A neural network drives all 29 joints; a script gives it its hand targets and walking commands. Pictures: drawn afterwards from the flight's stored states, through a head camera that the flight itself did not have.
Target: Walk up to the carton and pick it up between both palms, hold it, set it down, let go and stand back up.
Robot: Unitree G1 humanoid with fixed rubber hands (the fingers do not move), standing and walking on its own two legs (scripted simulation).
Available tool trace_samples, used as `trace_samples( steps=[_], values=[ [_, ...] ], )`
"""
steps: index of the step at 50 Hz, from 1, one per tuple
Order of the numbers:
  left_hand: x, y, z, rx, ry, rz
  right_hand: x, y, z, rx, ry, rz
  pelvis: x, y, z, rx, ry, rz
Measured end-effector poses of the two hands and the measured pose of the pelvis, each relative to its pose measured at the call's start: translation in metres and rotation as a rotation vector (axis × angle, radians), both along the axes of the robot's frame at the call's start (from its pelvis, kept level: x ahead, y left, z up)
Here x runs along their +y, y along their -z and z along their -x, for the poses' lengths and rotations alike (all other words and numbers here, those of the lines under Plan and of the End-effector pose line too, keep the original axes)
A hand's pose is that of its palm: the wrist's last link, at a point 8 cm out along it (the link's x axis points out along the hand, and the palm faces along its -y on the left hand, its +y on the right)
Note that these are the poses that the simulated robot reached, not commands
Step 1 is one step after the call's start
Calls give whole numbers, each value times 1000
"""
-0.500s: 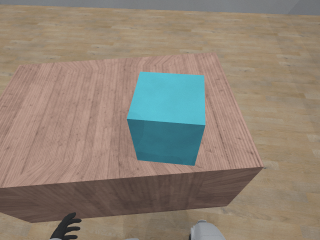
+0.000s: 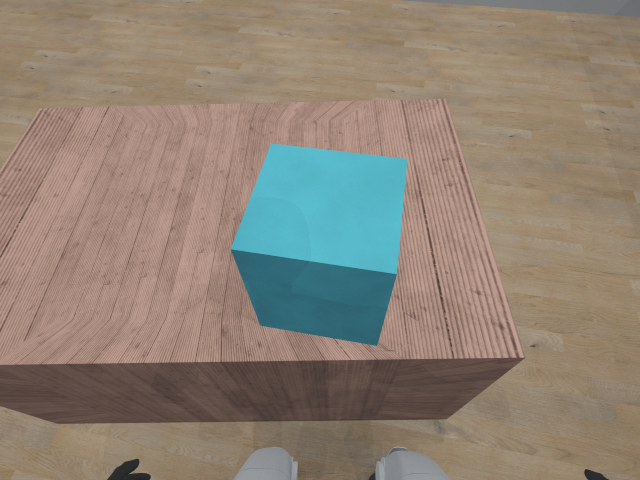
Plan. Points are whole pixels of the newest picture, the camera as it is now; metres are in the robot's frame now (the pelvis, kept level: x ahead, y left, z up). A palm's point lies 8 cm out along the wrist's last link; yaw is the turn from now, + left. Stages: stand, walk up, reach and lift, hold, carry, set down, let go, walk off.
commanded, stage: walk up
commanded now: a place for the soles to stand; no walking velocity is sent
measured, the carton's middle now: (327, 250) +0.46 +0.03 -0.07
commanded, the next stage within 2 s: stand in 1.46 s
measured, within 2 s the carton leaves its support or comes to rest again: neither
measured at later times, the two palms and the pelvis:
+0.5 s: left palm out of the picture +0.09 +0.27 -0.11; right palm out of the picture +0.14 -0.32 -0.11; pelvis +0.00 -0.03 +0.00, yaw +1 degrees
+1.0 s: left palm out of the picture +0.11 +0.27 -0.09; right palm out of the picture +0.04 -0.30 -0.09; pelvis -0.02 +0.00 +0.03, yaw -2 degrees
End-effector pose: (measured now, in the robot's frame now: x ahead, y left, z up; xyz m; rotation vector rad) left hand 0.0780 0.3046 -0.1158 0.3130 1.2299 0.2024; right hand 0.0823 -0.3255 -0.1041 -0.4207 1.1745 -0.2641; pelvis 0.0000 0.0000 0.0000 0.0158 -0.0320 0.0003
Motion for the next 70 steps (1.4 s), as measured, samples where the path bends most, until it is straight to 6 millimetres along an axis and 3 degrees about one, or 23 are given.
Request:
trace_samples(
  steps=[5,10,16,25,31,40,45,50,56,64,70],
  values=[
    [-7,12,3,-4,-15,15,3,2,-16,-13,-46,4,-1,6,-2,1,-26,24],
    [-14,21,-2,-7,-46,37,16,2,-15,-7,-59,-23,-8,6,-5,-17,-26,-12],
    [-27,16,-6,-24,-35,25,14,6,-33,-49,-35,-72,-22,5,-10,-17,-8,18],
    [-34,-10,-15,-65,0,-31,10,10,-59,-116,-36,-142,-27,-2,-4,-20,-11,0],
    [-33,-24,-28,-97,33,-47,10,9,-47,-107,-12,-162,-26,-8,3,-25,-1,-10],
    [-37,-29,-42,-122,75,-4,14,2,7,-12,53,-155,-17,-19,9,-30,19,-7],
    [-38,-26,-43,-111,88,30,18,-4,34,31,86,-140,-10,-23,13,-30,28,1],
    [-35,-21,-36,-83,88,51,23,-11,47,49,105,-130,-5,-26,16,-27,34,8],
    [-29,-18,-19,-36,69,56,28,-16,42,41,99,-129,-3,-29,16,-25,41,10],
    [-23,-19,8,26,35,36,31,-16,11,-9,69,-149,-4,-31,11,-23,47,13],
    [-20,-24,14,41,26,19,33,-15,-7,-34,53,-164,-3,-31,8,-19,52,11]
  ],
)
